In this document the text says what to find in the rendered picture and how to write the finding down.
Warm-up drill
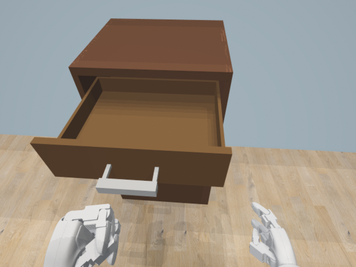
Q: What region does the drawer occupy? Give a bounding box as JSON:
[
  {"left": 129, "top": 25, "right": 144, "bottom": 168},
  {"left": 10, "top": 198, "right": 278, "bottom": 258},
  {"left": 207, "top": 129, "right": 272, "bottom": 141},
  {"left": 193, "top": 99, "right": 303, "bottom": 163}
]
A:
[{"left": 30, "top": 77, "right": 232, "bottom": 187}]

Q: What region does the handle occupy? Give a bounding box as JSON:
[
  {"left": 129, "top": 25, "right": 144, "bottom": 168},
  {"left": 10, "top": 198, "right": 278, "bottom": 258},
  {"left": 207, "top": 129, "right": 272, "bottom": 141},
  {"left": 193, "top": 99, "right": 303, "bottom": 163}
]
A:
[{"left": 96, "top": 164, "right": 159, "bottom": 197}]

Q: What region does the right robot hand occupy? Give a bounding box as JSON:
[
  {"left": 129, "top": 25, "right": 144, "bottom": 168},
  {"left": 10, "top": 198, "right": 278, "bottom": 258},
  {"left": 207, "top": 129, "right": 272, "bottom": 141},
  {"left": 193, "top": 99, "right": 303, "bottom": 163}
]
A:
[{"left": 250, "top": 202, "right": 297, "bottom": 267}]

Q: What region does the left robot hand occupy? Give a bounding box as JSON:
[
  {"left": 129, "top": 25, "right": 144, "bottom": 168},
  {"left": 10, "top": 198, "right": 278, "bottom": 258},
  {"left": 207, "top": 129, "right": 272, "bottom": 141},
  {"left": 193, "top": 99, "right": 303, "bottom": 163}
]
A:
[{"left": 43, "top": 204, "right": 121, "bottom": 267}]

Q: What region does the cabinet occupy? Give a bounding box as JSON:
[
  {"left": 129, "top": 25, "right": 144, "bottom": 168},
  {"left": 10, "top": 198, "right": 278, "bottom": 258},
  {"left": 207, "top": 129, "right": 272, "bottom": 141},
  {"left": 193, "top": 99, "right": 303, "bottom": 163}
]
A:
[{"left": 68, "top": 18, "right": 233, "bottom": 205}]

